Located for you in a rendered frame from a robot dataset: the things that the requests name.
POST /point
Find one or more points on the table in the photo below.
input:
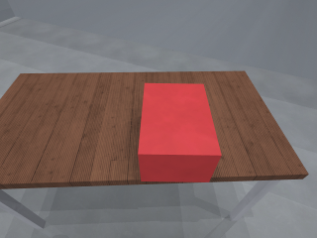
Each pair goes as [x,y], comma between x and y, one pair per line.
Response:
[69,129]

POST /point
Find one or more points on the carton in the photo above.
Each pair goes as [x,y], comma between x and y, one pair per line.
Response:
[178,140]

